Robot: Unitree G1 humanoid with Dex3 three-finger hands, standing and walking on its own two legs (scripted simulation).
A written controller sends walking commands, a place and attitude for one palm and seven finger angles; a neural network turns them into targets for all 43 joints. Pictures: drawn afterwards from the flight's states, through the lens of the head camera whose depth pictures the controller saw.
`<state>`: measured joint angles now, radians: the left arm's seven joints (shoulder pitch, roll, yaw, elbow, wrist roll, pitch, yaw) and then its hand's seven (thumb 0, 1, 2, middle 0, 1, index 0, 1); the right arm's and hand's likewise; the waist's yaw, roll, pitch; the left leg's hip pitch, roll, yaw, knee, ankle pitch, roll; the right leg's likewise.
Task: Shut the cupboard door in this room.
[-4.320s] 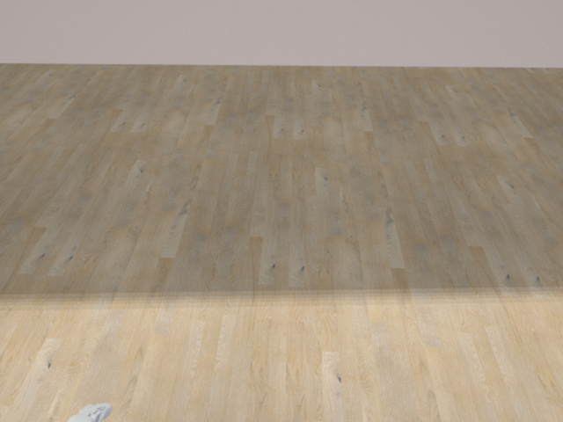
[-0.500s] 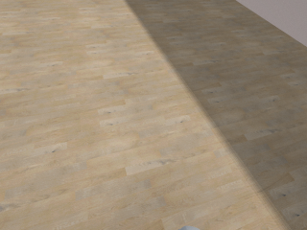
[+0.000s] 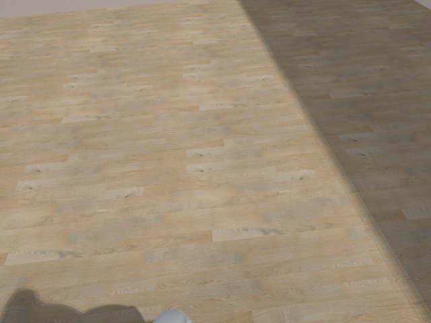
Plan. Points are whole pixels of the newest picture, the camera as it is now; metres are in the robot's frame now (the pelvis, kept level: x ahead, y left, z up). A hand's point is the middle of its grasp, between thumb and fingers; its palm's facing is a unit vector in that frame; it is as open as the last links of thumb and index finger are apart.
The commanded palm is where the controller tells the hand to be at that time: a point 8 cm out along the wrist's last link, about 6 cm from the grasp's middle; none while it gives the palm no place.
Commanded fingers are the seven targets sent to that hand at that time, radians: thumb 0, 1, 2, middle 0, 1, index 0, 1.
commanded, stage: turn or walk to find it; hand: left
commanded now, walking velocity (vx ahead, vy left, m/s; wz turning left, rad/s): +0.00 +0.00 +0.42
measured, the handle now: out of the picture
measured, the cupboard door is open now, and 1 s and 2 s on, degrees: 100 100 100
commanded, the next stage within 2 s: none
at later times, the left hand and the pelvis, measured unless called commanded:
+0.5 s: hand out of the picture +0.03 +0.25 -0.16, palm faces +0.22 -0.94 -0.25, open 7.4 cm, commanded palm none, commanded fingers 0.00 0.90 0.90 -0.20 -0.30 -0.20 -0.30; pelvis -0.01 +0.03 +0.00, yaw +11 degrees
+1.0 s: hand out of the picture -0.08 +0.21 -0.18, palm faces +0.45 -0.86 -0.23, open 7.4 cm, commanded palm none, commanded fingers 0.00 0.90 0.90 -0.20 -0.30 -0.20 -0.30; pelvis -0.03 +0.01 -0.01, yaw +26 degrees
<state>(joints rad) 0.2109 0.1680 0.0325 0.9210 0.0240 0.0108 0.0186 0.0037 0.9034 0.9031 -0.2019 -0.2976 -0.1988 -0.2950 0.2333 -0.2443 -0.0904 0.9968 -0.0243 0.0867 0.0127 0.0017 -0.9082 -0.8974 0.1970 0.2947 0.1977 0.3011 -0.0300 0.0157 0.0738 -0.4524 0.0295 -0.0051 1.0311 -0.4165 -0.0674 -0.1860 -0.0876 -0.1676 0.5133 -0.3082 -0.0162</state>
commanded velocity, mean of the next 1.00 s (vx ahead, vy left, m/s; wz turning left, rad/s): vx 0.00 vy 0.00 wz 0.42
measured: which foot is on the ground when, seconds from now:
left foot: up 0.00-0.14, down 0.16-0.60, up 0.62-1.00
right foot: down 0.00-0.16, up 0.18-0.58, down 0.60-1.00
